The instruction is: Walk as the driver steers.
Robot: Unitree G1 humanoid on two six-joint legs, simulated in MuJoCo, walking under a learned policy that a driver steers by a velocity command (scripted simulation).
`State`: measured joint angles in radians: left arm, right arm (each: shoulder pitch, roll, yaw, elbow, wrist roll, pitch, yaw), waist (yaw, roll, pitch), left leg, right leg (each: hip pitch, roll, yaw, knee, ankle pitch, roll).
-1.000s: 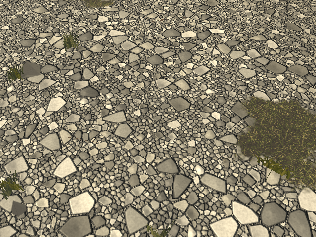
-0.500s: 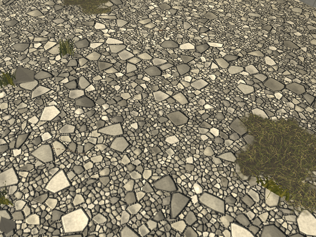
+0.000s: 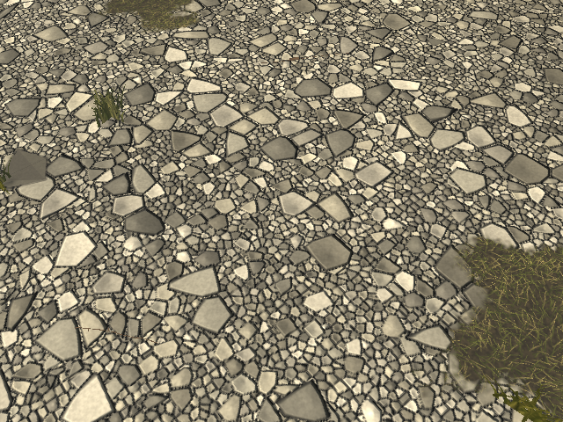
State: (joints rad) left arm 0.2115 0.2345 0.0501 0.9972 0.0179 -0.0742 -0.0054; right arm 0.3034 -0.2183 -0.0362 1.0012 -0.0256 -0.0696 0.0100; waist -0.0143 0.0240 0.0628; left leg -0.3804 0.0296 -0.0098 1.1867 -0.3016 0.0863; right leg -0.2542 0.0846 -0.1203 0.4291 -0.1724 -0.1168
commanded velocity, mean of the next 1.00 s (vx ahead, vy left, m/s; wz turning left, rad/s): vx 0.50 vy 0.00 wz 0.22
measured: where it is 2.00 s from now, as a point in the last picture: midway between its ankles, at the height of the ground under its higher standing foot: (208, 236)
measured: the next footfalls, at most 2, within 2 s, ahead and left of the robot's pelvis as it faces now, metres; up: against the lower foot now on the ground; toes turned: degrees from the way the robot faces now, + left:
left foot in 0.40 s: +0.40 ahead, +0.10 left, +0.00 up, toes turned +3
right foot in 0.92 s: +0.70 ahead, -0.07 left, +0.00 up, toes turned +12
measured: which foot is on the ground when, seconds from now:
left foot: up 0.00-0.38, down 0.40-0.92, up 0.94-1.00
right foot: down 0.00-0.42, up 0.44-0.90, down 0.92-1.00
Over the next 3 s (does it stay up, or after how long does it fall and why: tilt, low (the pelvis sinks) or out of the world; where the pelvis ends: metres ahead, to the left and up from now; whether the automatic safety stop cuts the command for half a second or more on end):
stays up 1.16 0.38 0.01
